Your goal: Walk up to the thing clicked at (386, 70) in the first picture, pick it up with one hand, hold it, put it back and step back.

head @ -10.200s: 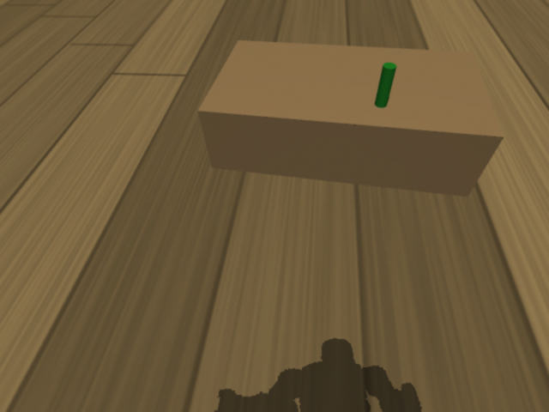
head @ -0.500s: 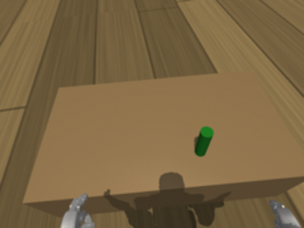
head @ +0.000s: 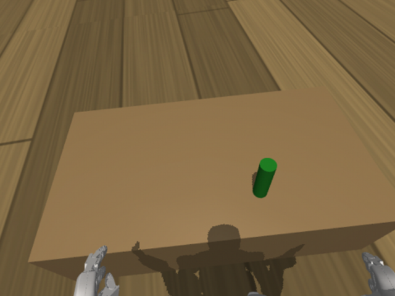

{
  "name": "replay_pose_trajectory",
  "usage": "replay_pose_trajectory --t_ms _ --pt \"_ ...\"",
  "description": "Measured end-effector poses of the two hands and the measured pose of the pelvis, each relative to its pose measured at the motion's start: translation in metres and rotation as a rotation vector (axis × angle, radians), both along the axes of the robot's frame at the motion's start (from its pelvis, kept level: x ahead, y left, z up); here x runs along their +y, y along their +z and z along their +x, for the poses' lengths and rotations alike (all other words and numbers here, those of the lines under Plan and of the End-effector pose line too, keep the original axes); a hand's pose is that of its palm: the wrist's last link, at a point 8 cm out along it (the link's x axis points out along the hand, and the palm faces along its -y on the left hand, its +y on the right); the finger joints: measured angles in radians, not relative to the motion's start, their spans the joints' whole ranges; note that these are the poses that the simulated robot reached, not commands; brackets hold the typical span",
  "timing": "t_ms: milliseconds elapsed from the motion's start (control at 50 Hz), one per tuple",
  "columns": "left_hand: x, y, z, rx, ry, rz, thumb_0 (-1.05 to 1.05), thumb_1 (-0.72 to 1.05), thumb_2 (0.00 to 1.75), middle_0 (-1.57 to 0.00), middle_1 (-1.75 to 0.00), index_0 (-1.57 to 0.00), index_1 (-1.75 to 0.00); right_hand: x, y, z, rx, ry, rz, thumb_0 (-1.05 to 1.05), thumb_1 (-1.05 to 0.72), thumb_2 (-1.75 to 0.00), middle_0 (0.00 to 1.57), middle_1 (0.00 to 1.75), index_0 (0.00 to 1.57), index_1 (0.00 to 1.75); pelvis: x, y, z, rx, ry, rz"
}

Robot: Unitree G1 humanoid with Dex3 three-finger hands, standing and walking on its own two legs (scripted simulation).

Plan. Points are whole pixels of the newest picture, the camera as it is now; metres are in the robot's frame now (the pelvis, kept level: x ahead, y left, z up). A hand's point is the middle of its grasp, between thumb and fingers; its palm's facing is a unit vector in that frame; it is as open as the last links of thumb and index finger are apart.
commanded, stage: go down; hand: right
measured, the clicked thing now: (263, 179) +0.52 -0.19 -0.27
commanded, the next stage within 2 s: approach in 1.48 s
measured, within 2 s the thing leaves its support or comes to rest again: neither
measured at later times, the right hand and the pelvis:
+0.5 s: hand (363, 204) +0.31 -0.33 -0.04, palm faces +0.13 +0.98 -0.17, open 17.7 cm; pelvis -0.02 -0.01 -0.01, yaw +1 degrees
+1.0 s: hand (368, 171) +0.38 -0.36 -0.02, palm faces +0.14 +0.99 -0.10, open 17.6 cm; pelvis -0.03 -0.01 -0.03, yaw +3 degrees
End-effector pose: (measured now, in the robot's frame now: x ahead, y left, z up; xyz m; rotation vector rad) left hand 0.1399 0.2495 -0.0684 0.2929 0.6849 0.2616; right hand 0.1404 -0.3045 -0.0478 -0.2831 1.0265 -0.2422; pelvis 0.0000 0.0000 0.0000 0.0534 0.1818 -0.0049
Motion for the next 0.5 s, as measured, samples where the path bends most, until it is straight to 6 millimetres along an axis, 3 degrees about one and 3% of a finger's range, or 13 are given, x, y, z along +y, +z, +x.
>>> replay_pose_trajectory --t_ms 80,240,340,500 --pt "-0.001 -0.002 -0.002 0.006 -0.009 0.014 0.01 0.9 0.89 -0.2 -0.29 -0.19 -0.3 -0.01 0.003 0.019 -0.068 -0.021 0.01 -0.01 0.58 -0.04 0.05 0.06 0.04 0.06 0.001 -0.002 -0.003 -0.002 -0.004 0.001" --pt "0.003 -0.006 -0.019 0.06 0.001 0.037 0.01 0.89 0.89 -0.2 -0.29 -0.2 -0.3 -0.041 0.024 0.086 -0.25 -0.021 0.053 -0.01 0.58 -0.04 0.05 0.06 0.05 0.05 0.001 -0.001 -0.009 0.0 -0.004 0.002" --pt "0.01 -0.01 -0.042 0.129 0.025 0.043 0.01 0.89 0.89 -0.2 -0.29 -0.2 -0.3 -0.054 0.031 0.118 -0.305 0.006 0.102 -0.01 0.57 -0.04 0.05 0.05 0.04 0.05 -0.002 -0.001 -0.011 0.016 0.008 0.0" --pt "0.02 -0.025 -0.087 0.296 0.051 0.049 0.01 0.89 0.89 -0.2 -0.29 -0.19 -0.3 -0.069 0.031 0.148 -0.422 0.044 0.138 -0.01 0.59 -0.04 0.05 0.05 0.04 0.05 -0.005 -0.008 -0.017 0.064 0.026 -0.005"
